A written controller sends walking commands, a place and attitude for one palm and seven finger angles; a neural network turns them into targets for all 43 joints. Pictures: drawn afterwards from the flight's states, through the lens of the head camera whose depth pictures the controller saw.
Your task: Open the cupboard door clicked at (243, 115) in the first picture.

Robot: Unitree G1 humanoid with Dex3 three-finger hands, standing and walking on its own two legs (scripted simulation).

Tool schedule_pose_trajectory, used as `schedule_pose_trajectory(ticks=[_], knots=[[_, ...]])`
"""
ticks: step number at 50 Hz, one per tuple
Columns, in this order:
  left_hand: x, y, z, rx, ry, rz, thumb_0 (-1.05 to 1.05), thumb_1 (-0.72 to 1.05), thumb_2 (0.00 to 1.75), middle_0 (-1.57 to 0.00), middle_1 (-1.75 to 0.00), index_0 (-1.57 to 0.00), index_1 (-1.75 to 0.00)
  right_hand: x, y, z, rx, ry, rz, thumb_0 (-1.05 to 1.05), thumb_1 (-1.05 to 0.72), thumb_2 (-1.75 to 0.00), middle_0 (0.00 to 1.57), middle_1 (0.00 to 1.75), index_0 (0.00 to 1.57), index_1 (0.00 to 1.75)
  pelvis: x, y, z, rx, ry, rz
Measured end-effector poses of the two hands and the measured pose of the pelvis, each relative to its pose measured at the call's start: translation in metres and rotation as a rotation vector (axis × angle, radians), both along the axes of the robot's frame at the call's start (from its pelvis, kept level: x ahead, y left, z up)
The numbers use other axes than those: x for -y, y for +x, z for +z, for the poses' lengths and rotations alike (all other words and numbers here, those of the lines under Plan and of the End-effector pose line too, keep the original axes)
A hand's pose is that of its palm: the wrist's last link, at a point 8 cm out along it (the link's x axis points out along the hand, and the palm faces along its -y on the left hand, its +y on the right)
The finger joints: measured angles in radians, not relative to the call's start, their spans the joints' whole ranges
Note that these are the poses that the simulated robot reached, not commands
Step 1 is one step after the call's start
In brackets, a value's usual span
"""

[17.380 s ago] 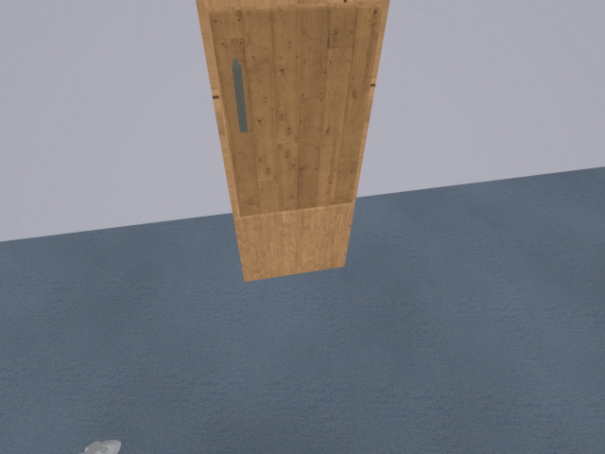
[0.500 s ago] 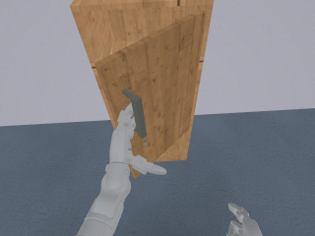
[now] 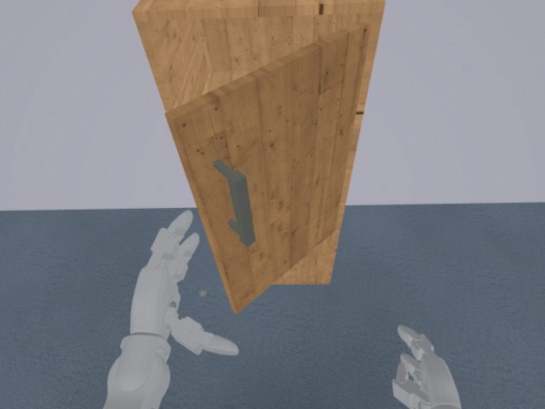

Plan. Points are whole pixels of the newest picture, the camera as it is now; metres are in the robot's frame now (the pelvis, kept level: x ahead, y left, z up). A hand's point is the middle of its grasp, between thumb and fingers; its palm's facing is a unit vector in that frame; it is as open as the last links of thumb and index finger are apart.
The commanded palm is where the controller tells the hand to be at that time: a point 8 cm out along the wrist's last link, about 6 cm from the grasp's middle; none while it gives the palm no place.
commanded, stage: slide the hand sideways off the handle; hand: left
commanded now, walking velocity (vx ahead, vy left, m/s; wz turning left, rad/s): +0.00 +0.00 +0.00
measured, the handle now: (235, 205) +0.40 +0.10 +0.08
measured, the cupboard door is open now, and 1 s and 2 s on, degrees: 43 43 43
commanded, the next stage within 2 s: draw the hand back to the body in 0.08 s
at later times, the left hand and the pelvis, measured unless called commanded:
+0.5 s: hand (155, 295) +0.23 +0.16 +0.11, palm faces +0.07 -1.00 -0.06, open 16.3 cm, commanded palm +0.19 +0.22 +0.11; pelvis -0.01 +0.01 +0.00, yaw +0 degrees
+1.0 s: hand (71, 295) +0.21 +0.24 +0.14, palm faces +0.28 -0.90 -0.34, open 13.7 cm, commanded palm +0.17 +0.29 +0.16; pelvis +0.00 +0.03 +0.03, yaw -1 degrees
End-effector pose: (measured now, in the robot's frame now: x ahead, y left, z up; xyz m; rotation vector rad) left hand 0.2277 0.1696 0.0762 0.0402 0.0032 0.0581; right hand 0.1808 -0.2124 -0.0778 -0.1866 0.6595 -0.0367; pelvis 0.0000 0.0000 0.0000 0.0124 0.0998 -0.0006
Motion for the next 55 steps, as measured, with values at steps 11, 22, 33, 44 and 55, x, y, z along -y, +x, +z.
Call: schedule_pose_trajectory(ticks=[11,22,33,44,55], knots=[[-0.006,-0.01,0.0,0.005,-0.015,-0.038,-0.01,-0.5,0.3,-0.15,-0.3,-0.15,-0.3,0.002,-0.015,-0.007,0.007,-0.005,-0.015,0.02,-0.9,-0.9,0.2,0.3,0.21,0.3,-0.004,-0.005,-0.004,-0.009,-0.002,0.003],[-0.038,-0.018,0.027,0.053,0.03,0.015,-0.01,-0.5,0.3,-0.15,-0.3,-0.16,-0.3,-0.005,-0.022,0.002,0.039,0.002,-0.035,0.02,-0.9,-0.9,0.2,0.3,0.21,0.3,-0.01,-0.006,0.001,0.021,-0.008,-0.007],[-0.062,-0.036,0.044,0.029,0.023,0.004,-0.01,-0.49,0.3,-0.15,-0.3,-0.16,-0.3,-0.018,-0.005,0.024,0.133,-0.01,-0.009,0.02,-0.9,-0.9,0.2,0.3,0.21,0.3,-0.021,-0.003,0.008,0.059,-0.02,-0.002],[-0.1,-0.055,0.075,0.037,0.279,0.176,-0.01,-0.26,0.4,-0.16,-0.3,-0.17,-0.3,-0.035,-0.001,0.033,0.101,-0.032,0.015,0.02,-0.9,-0.9,0.2,0.3,0.21,0.3,-0.03,0.002,0.023,0.132,-0.027,-0.003],[-0.128,-0.053,0.095,0.065,0.364,0.258,0.0,0.11,0.56,-0.18,-0.3,-0.18,-0.3,-0.039,-0.006,0.032,0.027,-0.042,0.004,0.02,-0.9,-0.9,0.2,0.3,0.21,0.3,-0.036,0.01,0.032,0.166,-0.026,-0.017]])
